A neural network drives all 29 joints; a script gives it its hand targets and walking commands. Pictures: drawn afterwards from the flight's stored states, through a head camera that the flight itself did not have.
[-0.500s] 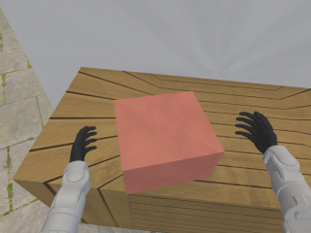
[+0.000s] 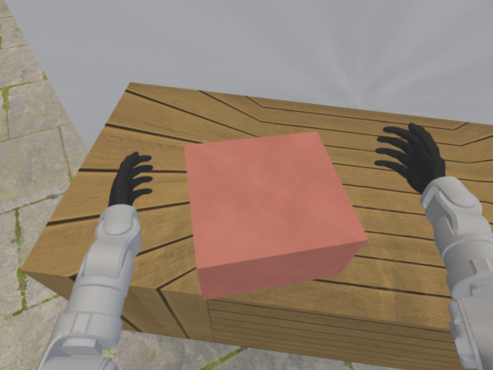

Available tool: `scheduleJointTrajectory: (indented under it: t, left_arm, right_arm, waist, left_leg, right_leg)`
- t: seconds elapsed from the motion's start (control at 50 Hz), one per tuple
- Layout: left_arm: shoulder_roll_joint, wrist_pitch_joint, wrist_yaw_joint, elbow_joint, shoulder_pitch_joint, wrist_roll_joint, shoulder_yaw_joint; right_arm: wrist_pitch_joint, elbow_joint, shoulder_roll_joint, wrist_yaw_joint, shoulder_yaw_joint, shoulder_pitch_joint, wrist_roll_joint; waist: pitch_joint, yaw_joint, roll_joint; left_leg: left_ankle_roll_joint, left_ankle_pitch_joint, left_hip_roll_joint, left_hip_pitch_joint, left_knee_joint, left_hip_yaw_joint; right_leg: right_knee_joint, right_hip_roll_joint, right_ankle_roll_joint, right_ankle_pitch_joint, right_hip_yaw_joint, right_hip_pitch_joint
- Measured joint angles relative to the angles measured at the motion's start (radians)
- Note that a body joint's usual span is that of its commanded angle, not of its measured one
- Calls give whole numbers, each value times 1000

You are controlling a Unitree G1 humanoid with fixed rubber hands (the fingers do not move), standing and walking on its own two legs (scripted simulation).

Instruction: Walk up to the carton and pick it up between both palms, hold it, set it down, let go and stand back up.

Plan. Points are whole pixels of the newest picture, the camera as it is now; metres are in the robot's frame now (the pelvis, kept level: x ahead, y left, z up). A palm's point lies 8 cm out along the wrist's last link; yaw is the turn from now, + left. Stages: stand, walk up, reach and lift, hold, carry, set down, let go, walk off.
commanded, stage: reach and lift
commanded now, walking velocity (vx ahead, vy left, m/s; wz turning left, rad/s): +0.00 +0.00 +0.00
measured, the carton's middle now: (262, 212) +0.42 -0.01 -0.07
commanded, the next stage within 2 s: none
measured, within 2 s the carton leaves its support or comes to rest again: neither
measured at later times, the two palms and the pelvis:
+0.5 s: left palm (129, 189) +0.38 +0.23 +0.04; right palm (403, 160) +0.46 -0.25 +0.08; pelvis +0.00 +0.00 +0.00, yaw -1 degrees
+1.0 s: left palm (145, 213) +0.38 +0.22 -0.04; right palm (374, 180) +0.48 -0.23 -0.01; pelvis +0.01 +0.00 -0.02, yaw -2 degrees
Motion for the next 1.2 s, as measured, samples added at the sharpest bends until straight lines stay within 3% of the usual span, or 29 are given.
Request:
scheduleJointTrajectory:
  t: [0.32, 0.44, 0.58, 0.76, 0.96, 1.2]
  left_arm:
    - [0, 33, -20, 23, -150, 0, 9]
    - [0, -63, -41, 112, -159, 0, 17]
    - [-1, -237, -54, 241, -156, 0, 17]
    - [-17, -408, -58, 345, -156, -8, 17]
    - [-57, -473, -62, 349, -154, -8, 16]
    - [-88, -510, -66, 349, -137, -8, 17]
  right_arm:
    - [43, 105, -11, -26, 0, -183, 0]
    - [-22, 177, -11, -33, 11, -187, 0]
    - [-148, 268, -11, -34, 34, -185, 0]
    - [-263, 322, -6, -34, 63, -190, 0]
    - [-350, 327, 14, -47, 63, -196, 0]
    - [-381, 328, 18, -71, 63, -197, -4]
  waist:
    - [-46, 33, 2]
    - [-48, 46, 2]
    - [-75, 54, 2]
    - [-126, 72, 2]
    - [-154, 89, 2]
    - [-162, 89, 4]
  left_leg:
    - [-3, 21, 8, -128, -5, 0]
    - [-3, 24, 8, -160, -5, 0]
    - [-4, 34, 8, -250, 1, 0]
    - [-4, 32, 10, -401, 36, 0]
    - [-4, 34, 13, -492, 46, 0]
    - [-4, 40, 20, -515, 46, 0]
  right_leg:
    - [-7, 8, 0, 24, 1, -129]
    - [-7, 8, 0, 27, 1, -160]
    - [-2, 8, 0, 38, 1, -251]
    - [29, 10, 0, 38, 3, -400]
    - [36, 13, 0, 41, 3, -491]
    - [36, 20, -1, 43, 3, -514]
